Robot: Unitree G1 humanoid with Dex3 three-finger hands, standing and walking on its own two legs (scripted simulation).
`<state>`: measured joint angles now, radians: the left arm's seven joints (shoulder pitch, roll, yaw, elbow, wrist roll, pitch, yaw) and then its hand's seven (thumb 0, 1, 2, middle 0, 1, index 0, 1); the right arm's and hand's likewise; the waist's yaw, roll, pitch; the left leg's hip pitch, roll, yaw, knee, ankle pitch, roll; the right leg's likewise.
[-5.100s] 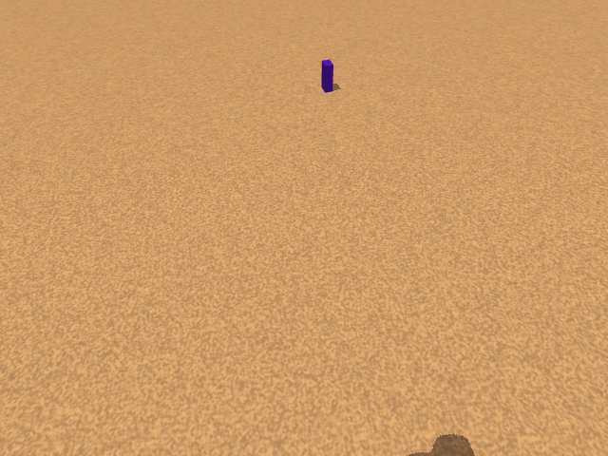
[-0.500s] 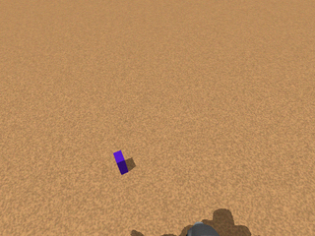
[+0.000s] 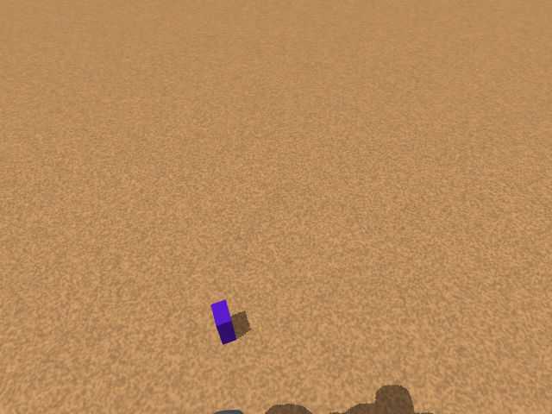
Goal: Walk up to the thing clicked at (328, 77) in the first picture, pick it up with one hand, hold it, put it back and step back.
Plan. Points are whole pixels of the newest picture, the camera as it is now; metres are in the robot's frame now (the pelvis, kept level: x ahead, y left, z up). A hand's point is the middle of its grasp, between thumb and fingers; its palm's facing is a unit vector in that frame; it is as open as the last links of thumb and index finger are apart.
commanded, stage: walk up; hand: left
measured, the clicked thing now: (224, 322) +0.50 +0.23 -0.67
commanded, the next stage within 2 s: stand in 1.36 s
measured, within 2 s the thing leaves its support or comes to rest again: neither
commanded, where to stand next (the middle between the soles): +0.15 +0.00 m, yaw -1 degrees
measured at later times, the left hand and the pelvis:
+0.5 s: hand (128, 410) +0.15 +0.26 -0.14, palm faces -0.08 -0.93 -0.37, open 7.4 cm; pelvis +0.05 +0.01 +0.01, yaw -2 degrees
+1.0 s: hand (135, 406) +0.16 +0.25 -0.13, palm faces -0.06 -0.95 -0.32, open 7.4 cm; pelvis +0.06 +0.01 +0.03, yaw -2 degrees
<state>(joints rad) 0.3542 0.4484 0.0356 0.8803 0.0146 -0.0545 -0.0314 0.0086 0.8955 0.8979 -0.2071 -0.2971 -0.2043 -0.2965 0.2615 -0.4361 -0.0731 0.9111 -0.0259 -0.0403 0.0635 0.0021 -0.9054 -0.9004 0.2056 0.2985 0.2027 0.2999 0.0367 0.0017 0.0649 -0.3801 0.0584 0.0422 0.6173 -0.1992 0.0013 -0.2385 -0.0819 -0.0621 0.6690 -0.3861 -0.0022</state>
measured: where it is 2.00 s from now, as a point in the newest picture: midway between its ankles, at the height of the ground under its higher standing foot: outside the picture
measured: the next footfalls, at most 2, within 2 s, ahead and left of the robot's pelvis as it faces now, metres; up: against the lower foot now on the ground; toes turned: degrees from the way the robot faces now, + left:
right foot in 0.30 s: +0.13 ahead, -0.12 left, +0.00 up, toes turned -3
